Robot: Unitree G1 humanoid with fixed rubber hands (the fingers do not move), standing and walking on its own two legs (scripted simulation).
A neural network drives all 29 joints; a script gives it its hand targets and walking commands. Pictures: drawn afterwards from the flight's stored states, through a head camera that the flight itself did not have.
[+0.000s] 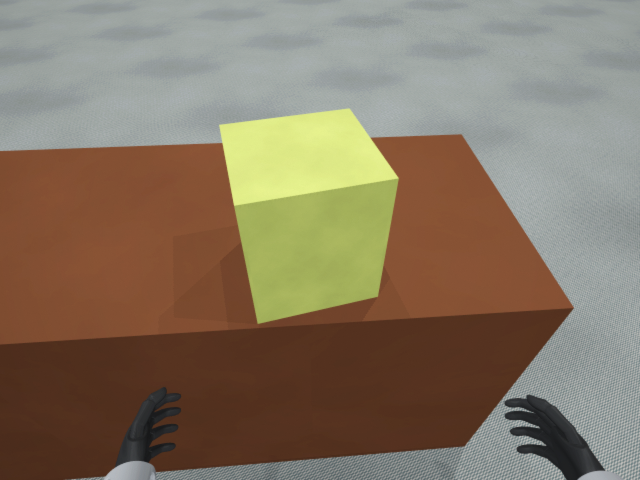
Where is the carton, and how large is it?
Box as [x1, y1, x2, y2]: [219, 108, 398, 323]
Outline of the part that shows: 349,108 219,125 233,202 258,323 377,296 398,178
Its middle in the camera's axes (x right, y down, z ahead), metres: -0.03 -0.04 +0.64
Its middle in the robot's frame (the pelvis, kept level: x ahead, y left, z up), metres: +0.52 +0.04 +0.05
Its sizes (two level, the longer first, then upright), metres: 0.210 0.200 0.250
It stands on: a pedestal, 0.70 m high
